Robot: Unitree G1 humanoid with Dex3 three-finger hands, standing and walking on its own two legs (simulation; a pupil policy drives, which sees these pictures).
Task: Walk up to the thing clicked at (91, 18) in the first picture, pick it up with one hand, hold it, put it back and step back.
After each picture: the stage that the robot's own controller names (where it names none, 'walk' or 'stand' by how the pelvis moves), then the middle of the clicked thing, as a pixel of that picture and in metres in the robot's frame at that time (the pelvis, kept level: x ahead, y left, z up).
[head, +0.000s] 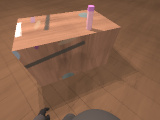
stand; (89, 18) +1.03 +0.06 +0.13
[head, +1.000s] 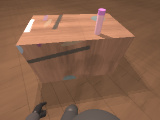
rise first; (99, 22) +0.93 -0.01 +0.15
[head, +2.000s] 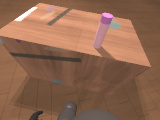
rise first; (101, 33) +0.61 +0.01 +0.17
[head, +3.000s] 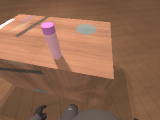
stand; (53, 43) +0.46 +0.28 +0.17
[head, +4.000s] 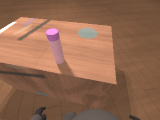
stand; (56, 48) +0.44 +0.26 +0.14
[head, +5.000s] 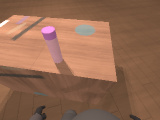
stand; (54, 47) +0.43 +0.27 +0.15
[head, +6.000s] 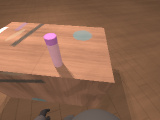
stand; (54, 52) +0.42 +0.27 +0.13
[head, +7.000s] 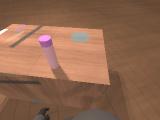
stand; (50, 54) +0.41 +0.30 +0.13
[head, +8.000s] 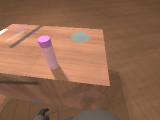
stand; (49, 54) +0.40 +0.30 +0.13
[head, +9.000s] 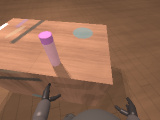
rise first; (51, 51) +0.41 +0.29 +0.13
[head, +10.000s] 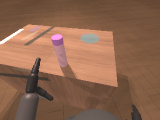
rise first; (60, 52) +0.43 +0.27 +0.13
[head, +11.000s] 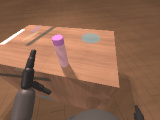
go down; (61, 52) +0.42 +0.26 +0.13
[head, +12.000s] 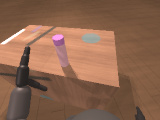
go down; (61, 52) +0.43 +0.27 +0.13
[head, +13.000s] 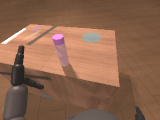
go down; (61, 52) +0.43 +0.27 +0.13
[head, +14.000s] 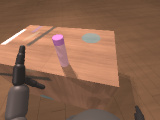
go down; (61, 52) +0.43 +0.27 +0.13
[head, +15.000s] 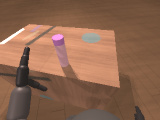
go down; (61, 52) +0.42 +0.26 +0.13
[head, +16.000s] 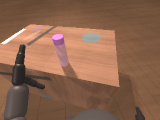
go down; (61, 52) +0.43 +0.27 +0.13
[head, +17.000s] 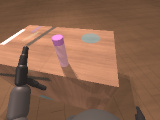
go down; (61, 52) +0.43 +0.27 +0.13
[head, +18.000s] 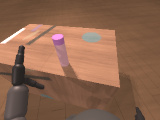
go down; (61, 52) +0.42 +0.27 +0.13
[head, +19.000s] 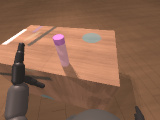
go down; (62, 52) +0.43 +0.26 +0.13
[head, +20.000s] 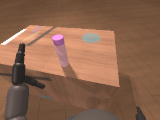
go down; (61, 52) +0.43 +0.27 +0.13
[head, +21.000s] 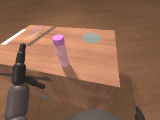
go down; (61, 52) +0.42 +0.26 +0.13
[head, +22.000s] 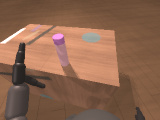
go down; (61, 51) +0.43 +0.27 +0.13
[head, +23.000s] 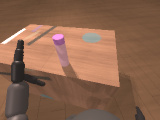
go down; (62, 52) +0.43 +0.27 +0.13
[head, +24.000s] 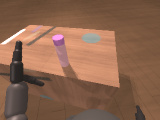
go down; (61, 52) +0.42 +0.27 +0.13
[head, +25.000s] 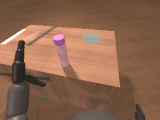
go down; (62, 52) +0.43 +0.26 +0.13
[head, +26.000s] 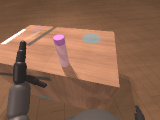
go down; (62, 52) +0.43 +0.27 +0.13
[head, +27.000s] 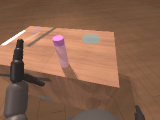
go down; (61, 53) +0.42 +0.27 +0.13
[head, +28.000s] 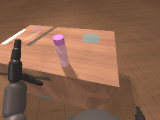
go down; (62, 52) +0.43 +0.27 +0.13
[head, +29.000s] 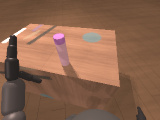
go down; (62, 51) +0.43 +0.27 +0.13
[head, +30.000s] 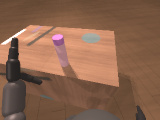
go down; (61, 52) +0.43 +0.27 +0.13
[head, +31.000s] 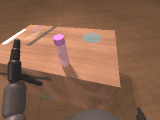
go down; (62, 52) +0.43 +0.26 +0.13
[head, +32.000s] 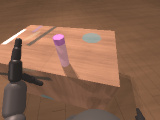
go down; (62, 52) +0.43 +0.27 +0.13
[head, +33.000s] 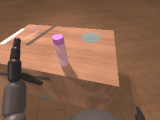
go down; (61, 52) +0.43 +0.27 +0.13
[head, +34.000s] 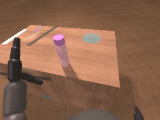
go down; (62, 52) +0.43 +0.27 +0.13
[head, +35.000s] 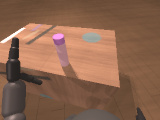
go down; (62, 51) +0.42 +0.27 +0.13
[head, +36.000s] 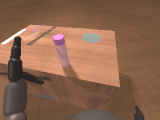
go down; (62, 52) +0.43 +0.26 +0.13
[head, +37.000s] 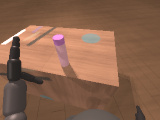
go down; (61, 52) +0.43 +0.27 +0.13
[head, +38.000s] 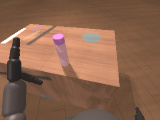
go down; (62, 51) +0.43 +0.27 +0.13
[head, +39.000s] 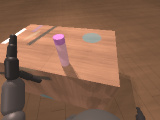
go down; (62, 52) +0.43 +0.27 +0.13
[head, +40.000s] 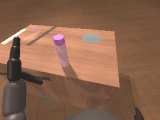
go down; (62, 52) +0.43 +0.27 +0.13
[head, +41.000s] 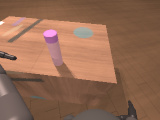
go down; (54, 50) +0.43 +0.24 +0.14
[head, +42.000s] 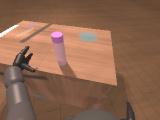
close in; (60, 50) +0.44 +0.25 +0.13
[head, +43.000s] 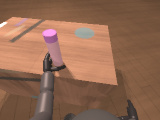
close; (54, 50) +0.41 +0.25 +0.15
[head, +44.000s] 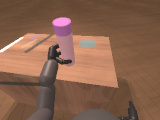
lift; (66, 46) +0.31 +0.15 +0.30
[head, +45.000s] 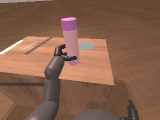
lift; (71, 44) +0.35 +0.13 +0.31
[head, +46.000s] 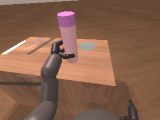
hold; (69, 41) +0.32 +0.13 +0.34
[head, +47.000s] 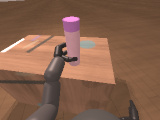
hold; (73, 45) +0.33 +0.12 +0.31
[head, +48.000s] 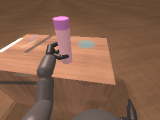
crouch; (64, 43) +0.35 +0.17 +0.30
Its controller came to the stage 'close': yes
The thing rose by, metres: 0.21
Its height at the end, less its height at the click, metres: +0.19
